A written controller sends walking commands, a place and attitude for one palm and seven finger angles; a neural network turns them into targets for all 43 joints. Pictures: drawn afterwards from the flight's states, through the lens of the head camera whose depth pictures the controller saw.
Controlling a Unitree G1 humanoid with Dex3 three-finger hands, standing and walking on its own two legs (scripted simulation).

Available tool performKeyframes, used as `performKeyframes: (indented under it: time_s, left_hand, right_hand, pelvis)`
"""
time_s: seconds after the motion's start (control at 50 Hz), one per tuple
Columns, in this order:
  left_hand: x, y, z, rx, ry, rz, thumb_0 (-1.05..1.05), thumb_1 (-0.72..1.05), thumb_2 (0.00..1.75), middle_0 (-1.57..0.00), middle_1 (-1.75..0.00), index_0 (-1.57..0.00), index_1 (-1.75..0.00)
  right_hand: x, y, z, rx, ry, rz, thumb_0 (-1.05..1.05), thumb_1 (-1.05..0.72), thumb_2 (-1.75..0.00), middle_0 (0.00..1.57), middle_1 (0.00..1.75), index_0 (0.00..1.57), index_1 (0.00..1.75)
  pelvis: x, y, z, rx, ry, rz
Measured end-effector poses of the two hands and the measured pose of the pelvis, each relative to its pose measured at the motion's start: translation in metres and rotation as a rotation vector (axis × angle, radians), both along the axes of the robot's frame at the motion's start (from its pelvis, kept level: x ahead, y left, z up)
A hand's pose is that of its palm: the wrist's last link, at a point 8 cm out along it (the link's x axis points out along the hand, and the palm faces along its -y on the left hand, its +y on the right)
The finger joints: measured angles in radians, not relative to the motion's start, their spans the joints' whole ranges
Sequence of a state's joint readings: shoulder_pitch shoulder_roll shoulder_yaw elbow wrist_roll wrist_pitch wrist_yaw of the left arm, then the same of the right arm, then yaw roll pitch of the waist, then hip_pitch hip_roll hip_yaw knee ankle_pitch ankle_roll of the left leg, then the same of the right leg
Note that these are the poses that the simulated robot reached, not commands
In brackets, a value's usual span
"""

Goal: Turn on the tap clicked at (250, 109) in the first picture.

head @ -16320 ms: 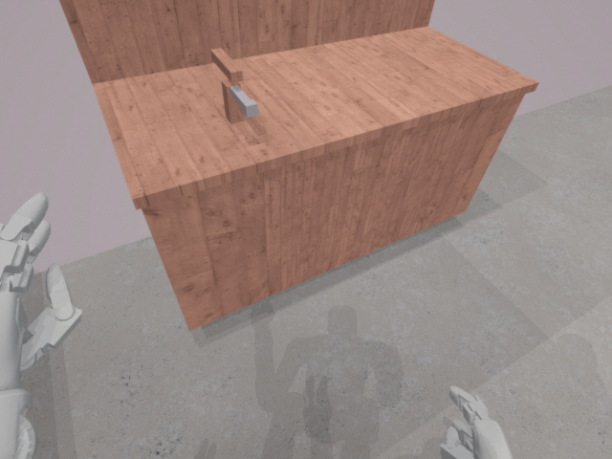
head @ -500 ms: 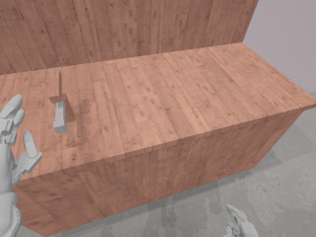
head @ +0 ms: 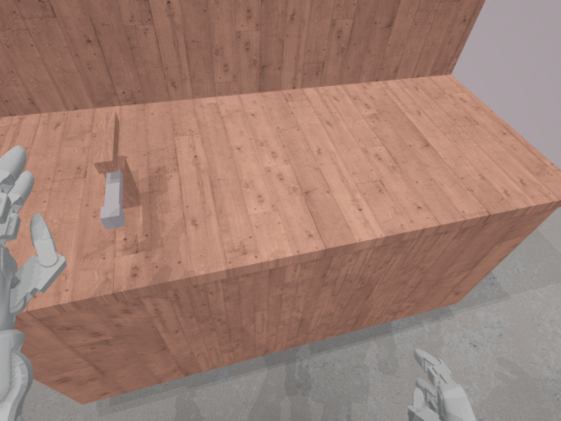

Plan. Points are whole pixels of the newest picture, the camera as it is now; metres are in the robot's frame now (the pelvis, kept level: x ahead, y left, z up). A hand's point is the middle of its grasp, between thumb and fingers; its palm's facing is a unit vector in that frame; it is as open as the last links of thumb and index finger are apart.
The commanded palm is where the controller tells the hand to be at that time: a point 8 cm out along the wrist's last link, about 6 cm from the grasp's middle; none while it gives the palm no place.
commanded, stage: look again from close up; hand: left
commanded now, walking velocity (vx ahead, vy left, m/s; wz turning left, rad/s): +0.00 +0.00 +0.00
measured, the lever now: (112, 216) +0.37 +0.32 +0.04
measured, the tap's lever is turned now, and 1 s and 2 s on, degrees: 0 0 0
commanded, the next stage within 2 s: turn the palm inward beside the body in 0.08 s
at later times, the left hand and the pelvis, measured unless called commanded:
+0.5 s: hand (94, 308) +0.19 +0.23 +0.12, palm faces +0.42 -0.87 -0.27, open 7.4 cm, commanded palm +0.14 +0.28 +0.17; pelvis -0.02 -0.01 -0.01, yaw +2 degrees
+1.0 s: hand (90, 310) +0.18 +0.23 +0.14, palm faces +0.57 -0.79 -0.22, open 7.4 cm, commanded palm +0.13 +0.26 +0.15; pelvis +0.00 -0.04 -0.02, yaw +5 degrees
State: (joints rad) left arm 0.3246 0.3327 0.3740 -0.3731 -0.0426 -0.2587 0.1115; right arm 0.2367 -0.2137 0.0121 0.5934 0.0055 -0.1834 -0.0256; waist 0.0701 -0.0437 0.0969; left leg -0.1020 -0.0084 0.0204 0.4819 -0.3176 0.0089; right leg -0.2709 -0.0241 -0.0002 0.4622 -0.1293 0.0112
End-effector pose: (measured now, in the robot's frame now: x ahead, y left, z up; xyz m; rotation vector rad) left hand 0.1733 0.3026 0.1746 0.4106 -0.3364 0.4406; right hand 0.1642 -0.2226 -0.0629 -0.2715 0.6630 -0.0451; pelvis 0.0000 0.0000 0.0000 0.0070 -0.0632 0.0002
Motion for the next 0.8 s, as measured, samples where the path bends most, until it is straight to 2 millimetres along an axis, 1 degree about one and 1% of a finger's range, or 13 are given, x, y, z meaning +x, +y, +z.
performKeyframes:
  time_s: [0.1, 0.18, 0.2, 0.24, 0.28, 0.32, 0.36, 0.46, 0.5, 0.56, 0.66, 0.72, 0.8]
  left_hand:
    - [0.006, -0.016, 0.008, -0.009, -0.058, -0.057, 0.02, 0.9, 0.9, -0.2, -0.31, -0.21, -0.3]
    - [0.012, -0.017, 0.004, 0.013, -0.015, -0.086, 0.01, 0.89, 0.9, -0.2, -0.31, -0.21, -0.3]
    - [0.016, -0.015, 0.009, 0.053, -0.013, -0.098, 0.02, 0.89, 0.9, -0.21, -0.31, -0.21, -0.3]
    - [0.027, 0.0, 0.026, 0.165, -0.016, -0.086, 0.02, 0.89, 0.9, -0.21, -0.31, -0.21, -0.3]
    - [0.029, 0.016, 0.041, 0.099, -0.044, -0.053, 0.02, 0.89, 0.9, -0.21, -0.31, -0.22, -0.3]
    - [0.022, 0.022, 0.045, -0.024, -0.075, -0.046, 0.02, 0.89, 0.9, -0.21, -0.31, -0.21, -0.3]
    - [0.012, 0.015, 0.033, -0.104, -0.045, -0.051, 0.01, 0.9, 0.9, -0.2, -0.31, -0.21, -0.3]
    - [-0.015, -0.022, -0.03, -0.147, 0.187, -0.025, 0.01, 0.9, 0.9, -0.2, -0.3, -0.2, -0.3]
    - [-0.024, -0.03, -0.045, -0.149, 0.201, 0.009, 0.02, 0.9, 0.9, -0.2, -0.31, -0.2, -0.3]
    - [-0.036, -0.034, -0.043, -0.128, 0.091, 0.071, 0.02, 0.89, 0.9, -0.21, -0.31, -0.21, -0.3]
    - [-0.041, -0.036, -0.008, -0.045, -0.112, 0.117, 0.02, 0.89, 0.9, -0.21, -0.31, -0.21, -0.3]
    - [-0.033, -0.039, 0.002, -0.042, -0.074, 0.099, 0.02, 0.9, 0.9, -0.2, -0.31, -0.2, -0.3]
    - [-0.021, -0.042, -0.011, -0.11, 0.11, 0.074, 0.01, 0.9, 0.9, -0.2, -0.31, -0.2, -0.3]
  right_hand:
    - [0.009, 0.002, 0.007, 0.002, -0.039, 0.011, 0.01, -0.9, -0.9, 0.2, 0.3, 0.2, 0.29]
    - [0.01, 0.005, 0.011, 0.019, -0.057, -0.008, 0.01, -0.9, -0.9, 0.2, 0.3, 0.2, 0.3]
    - [0.008, 0.008, 0.011, 0.008, -0.053, 0.005, 0.01, -0.9, -0.9, 0.2, 0.3, 0.2, 0.29]
    - [0.004, 0.014, 0.006, -0.021, -0.023, 0.083, 0.01, -0.9, -0.9, 0.2, 0.3, 0.2, 0.29]
    - [-0.001, 0.014, -0.002, -0.008, 0.018, 0.111, 0.01, -0.9, -0.9, 0.2, 0.3, 0.2, 0.29]
    - [-0.007, 0.01, -0.009, 0.02, 0.034, 0.088, 0.01, -0.9, -0.9, 0.2, 0.3, 0.2, 0.3]
    - [-0.011, 0.006, -0.014, 0.042, 0.04, 0.064, 0.01, -0.9, -0.9, 0.2, 0.3, 0.2, 0.3]
    - [-0.013, -0.006, -0.023, 0.032, 0.045, 0.061, 0.01, -0.9, -0.9, 0.2, 0.3, 0.2, 0.3]
    - [-0.01, -0.009, -0.025, 0.015, 0.037, 0.074, 0.01, -0.9, -0.9, 0.2, 0.3, 0.2, 0.3]
    - [-0.004, -0.012, -0.027, -0.001, 0.018, 0.099, 0.01, -0.9, -0.9, 0.2, 0.3, 0.2, 0.3]
    - [0.007, -0.014, -0.034, 0.005, -0.008, 0.136, 0.01, -0.9, -0.9, 0.2, 0.3, 0.2, 0.3]
    - [0.014, -0.015, -0.036, 0.023, -0.018, 0.127, 0.01, -0.9, -0.9, 0.2, 0.3, 0.2, 0.3]
    - [0.022, -0.02, -0.035, 0.045, -0.03, 0.072, 0.01, -0.9, -0.9, 0.2, 0.3, 0.2, 0.3]
  pelvis:
    - [0.001, 0.001, 0.001, -0.005, -0.001, -0.004]
    - [0.001, 0.002, 0.002, -0.006, 0.003, -0.008]
    - [0.0, 0.001, 0.001, -0.009, 0.005, 0.006]
    - [-0.003, -0.001, 0.001, -0.008, -0.003, 0.031]
    - [-0.004, -0.002, 0.001, -0.008, 0.009, 0.03]
    - [-0.002, -0.002, 0.002, -0.01, 0.016, 0.018]
    - [-0.003, -0.001, 0.0, -0.008, 0.018, 0.017]
    - [-0.012, -0.006, -0.006, 0.013, 0.017, 0.032]
    - [-0.016, -0.012, -0.01, 0.018, 0.028, 0.039]
    - [-0.019, -0.022, -0.016, 0.018, 0.043, 0.045]
    - [-0.02, -0.034, -0.022, 0.007, 0.049, 0.068]
    - [-0.018, -0.038, -0.021, 0.004, 0.04, 0.078]
    - [-0.014, -0.039, -0.016, 0.002, 0.035, 0.079]
